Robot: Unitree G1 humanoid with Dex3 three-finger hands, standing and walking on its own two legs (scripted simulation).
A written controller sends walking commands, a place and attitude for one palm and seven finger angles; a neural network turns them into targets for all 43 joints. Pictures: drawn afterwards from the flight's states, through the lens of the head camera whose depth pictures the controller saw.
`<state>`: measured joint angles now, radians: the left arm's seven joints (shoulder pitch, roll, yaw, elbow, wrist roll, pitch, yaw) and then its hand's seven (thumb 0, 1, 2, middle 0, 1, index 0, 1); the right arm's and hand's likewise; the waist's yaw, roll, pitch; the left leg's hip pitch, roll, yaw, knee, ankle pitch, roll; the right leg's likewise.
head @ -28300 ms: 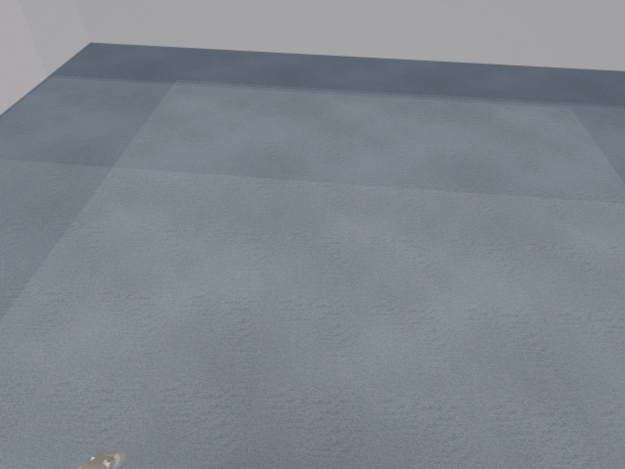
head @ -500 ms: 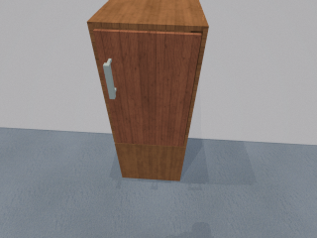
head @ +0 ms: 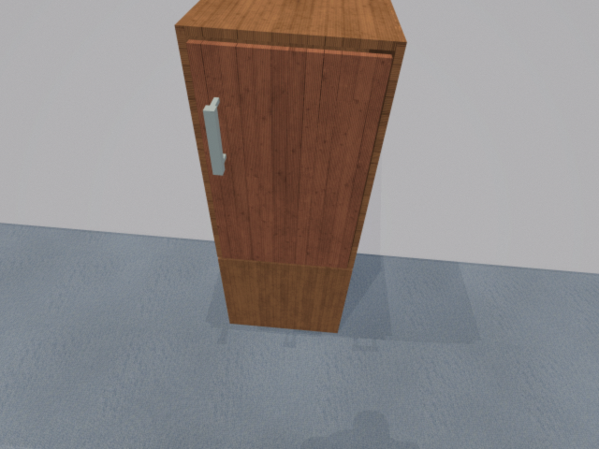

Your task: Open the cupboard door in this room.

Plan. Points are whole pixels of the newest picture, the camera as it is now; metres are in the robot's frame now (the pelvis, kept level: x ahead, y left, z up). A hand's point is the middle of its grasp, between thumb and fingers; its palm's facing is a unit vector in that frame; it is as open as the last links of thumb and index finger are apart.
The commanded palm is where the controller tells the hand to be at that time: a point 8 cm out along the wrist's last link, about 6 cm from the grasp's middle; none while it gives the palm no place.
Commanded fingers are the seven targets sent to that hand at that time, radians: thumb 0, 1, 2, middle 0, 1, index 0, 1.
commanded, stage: shuffle to correct the standing spot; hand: left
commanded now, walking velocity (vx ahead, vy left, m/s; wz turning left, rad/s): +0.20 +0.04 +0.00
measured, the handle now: (217, 137) +0.66 +0.21 +0.07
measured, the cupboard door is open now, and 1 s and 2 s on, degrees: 0 0 0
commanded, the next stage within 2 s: come to a stop and stand still in 0.44 s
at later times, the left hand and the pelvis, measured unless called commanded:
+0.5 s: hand out of the picture +0.04 +0.20 -0.19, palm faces +0.09 -0.99 -0.11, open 7.4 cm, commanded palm none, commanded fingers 0.00 0.90 0.90 -0.20 -0.30 -0.20 -0.30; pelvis +0.08 +0.05 -0.01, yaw +0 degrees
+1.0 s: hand (170, 413) +0.22 +0.22 -0.17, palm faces +0.00 -0.98 -0.21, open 7.3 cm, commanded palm none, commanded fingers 0.00 0.90 0.90 -0.20 -0.30 -0.20 -0.30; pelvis +0.13 +0.05 +0.00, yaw -1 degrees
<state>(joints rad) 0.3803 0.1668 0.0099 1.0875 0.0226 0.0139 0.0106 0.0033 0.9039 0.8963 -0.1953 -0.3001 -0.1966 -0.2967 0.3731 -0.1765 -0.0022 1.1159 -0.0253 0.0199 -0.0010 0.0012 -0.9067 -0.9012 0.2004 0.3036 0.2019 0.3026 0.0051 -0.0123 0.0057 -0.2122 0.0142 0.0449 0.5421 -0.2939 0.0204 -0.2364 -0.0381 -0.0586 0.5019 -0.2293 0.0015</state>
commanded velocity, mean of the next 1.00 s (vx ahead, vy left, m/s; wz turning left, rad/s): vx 0.04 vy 0.00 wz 0.00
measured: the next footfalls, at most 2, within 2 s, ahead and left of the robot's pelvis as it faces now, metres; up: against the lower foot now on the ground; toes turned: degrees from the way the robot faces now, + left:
left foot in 0.48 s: +0.17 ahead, +0.16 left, +0.00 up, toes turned +6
right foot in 0.80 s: +0.23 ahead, -0.07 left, +0.00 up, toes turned +0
